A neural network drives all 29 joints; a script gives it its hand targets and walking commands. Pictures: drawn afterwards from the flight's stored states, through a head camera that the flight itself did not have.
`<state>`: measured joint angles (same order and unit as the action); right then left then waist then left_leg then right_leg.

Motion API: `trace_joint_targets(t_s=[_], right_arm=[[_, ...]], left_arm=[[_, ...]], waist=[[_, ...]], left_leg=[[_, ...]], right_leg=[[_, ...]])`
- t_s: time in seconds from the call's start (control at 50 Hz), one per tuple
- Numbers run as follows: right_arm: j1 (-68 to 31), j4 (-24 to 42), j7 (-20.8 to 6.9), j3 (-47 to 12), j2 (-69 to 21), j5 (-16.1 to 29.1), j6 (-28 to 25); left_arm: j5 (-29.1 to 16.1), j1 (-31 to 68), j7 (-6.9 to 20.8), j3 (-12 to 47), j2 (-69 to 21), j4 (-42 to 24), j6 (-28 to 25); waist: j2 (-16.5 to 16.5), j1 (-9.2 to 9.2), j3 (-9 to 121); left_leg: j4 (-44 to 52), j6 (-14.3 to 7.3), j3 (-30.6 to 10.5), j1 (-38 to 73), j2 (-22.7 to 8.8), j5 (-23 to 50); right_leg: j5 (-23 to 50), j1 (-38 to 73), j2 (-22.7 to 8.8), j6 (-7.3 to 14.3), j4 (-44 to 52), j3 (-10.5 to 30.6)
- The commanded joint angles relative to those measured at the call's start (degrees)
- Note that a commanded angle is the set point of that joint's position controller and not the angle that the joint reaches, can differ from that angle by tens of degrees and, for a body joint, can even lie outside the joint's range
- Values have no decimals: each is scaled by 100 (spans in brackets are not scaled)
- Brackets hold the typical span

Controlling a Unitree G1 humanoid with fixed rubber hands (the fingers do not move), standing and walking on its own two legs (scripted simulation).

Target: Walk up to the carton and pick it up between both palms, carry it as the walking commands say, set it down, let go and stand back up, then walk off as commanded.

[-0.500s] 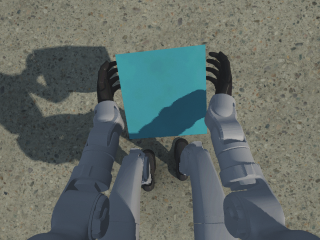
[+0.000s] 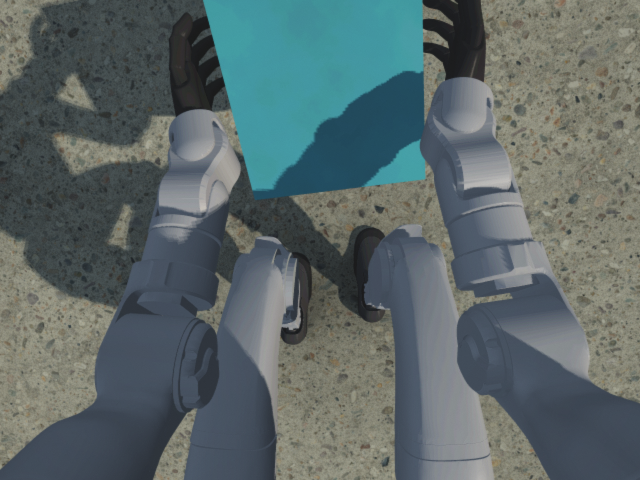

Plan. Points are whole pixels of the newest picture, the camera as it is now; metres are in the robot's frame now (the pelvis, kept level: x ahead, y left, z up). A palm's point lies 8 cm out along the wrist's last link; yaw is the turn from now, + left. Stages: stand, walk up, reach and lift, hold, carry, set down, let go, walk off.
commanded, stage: set down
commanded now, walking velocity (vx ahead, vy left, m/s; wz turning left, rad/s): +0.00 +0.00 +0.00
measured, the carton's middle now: (328, 80) +0.51 +0.00 -0.22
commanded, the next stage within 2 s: none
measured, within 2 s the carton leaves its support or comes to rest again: neither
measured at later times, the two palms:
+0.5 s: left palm (212, 91) +0.50 +0.14 -0.21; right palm (433, 46) +0.54 -0.13 -0.21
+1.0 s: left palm (235, 87) +0.53 +0.13 -0.30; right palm (424, 49) +0.56 -0.13 -0.29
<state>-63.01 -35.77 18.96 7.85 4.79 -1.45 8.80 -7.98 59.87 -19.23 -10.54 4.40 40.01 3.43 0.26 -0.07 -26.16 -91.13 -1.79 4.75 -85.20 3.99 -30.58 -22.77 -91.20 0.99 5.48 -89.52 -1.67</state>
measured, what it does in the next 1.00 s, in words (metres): lowers itself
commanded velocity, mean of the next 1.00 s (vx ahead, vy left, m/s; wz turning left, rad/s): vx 0.00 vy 0.00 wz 0.00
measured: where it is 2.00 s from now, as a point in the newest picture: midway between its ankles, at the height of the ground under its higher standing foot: (332, 303)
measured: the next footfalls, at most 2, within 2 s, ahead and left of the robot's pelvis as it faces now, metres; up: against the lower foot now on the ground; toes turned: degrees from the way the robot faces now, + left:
none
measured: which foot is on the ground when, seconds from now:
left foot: down 0.00-1.00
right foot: down 0.00-1.00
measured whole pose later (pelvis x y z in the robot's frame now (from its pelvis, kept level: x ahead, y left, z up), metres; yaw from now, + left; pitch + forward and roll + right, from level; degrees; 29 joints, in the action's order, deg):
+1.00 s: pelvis -0.01 +0.00 -0.15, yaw +3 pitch +30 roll +6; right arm -89.8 -48.8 14.7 13.2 11.2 -2.4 18.1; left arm -1.9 80.9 -19.5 -21.2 5.7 40.5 17.6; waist 0.3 -1.5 -30.0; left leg -118.7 -0.5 5.9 -114.7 5.0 -34.5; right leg -24.6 -121.5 1.0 6.8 -116.1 -2.8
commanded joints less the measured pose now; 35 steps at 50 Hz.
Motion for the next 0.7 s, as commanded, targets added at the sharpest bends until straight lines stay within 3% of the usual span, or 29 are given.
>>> trace_joint_targets(t_s=[0.0,0.04,0.06,0.1,0.14,0.24,0.32,0.4,0.46,0.58,0.68], right_arm=[[-3099,427,-1250,-2670,-3425,935,-43],[-3492,764,-1265,-2845,-3425,1093,47],[-3517,424,-1295,-2844,-3431,1081,133],[-4102,866,-1348,-2966,-3571,1199,223],[-4548,725,-1419,-2933,-3713,1167,338],[-4910,-666,-1766,-2411,-4402,828,640],[-4996,-1358,-2108,-1823,-5047,482,834],[-5054,-1605,-2397,-1464,-5441,161,1023],[-5255,-1342,-2485,-1463,-5548,154,1098],[-5927,-291,-2422,-2099,-5476,612,1073],[-6097,-393,-2433,-2205,-5320,780,1054]], left_arm=[[-294,4277,1145,2660,-3398,-1952,15],[-420,4647,1112,2752,-3447,-2257,125],[-413,4717,1115,2763,-3509,-2006,239],[-500,5259,1138,2839,-3681,-2482,328],[-537,5775,1185,2834,-3834,-2416,436],[-153,6415,1507,2233,-4303,-1359,679],[36,6875,1938,1967,-4981,-933,861],[77,7207,2319,1889,-5328,-819,1036],[-68,7594,2472,1999,-5356,-1195,1100],[-376,7943,2441,2293,-5055,-1934,1149],[-361,7949,2342,2275,-4842,-1830,1171]], waist=[[-126,346,11772],[-173,390,12649],[-160,330,12344],[-228,421,12490],[-250,378,12151],[-224,423,10666],[-141,255,10339],[-159,107,10338],[-197,25,10809],[-315,219,12449],[-271,332,12155]], left_leg=[[351,194,-702,1834,507,2115],[148,185,-642,1959,516,2200],[130,188,-625,1742,500,1912],[-34,171,-599,1555,525,1997],[-127,152,-599,1245,533,1653],[-283,115,-599,131,497,619],[-448,108,-537,-495,460,205],[-658,121,-453,-1136,442,18],[-869,126,-374,-1365,457,174],[-1256,93,-275,-1267,524,934],[-1397,66,-261,-1375,521,827]], right_leg=[[1959,5253,648,-314,230,1074],[2120,5645,652,-299,17,1069],[1851,5444,643,-285,-9,1048],[2107,5603,647,-273,-278,1062],[1651,5314,621,-254,-329,1114],[390,4159,558,-224,-406,1156],[4,3787,546,-183,-574,1168],[96,3792,498,-183,-812,1185],[481,4122,470,-175,-989,1235],[1800,4999,430,-205,-1519,1276],[1730,4613,401,-246,-1741,1209]])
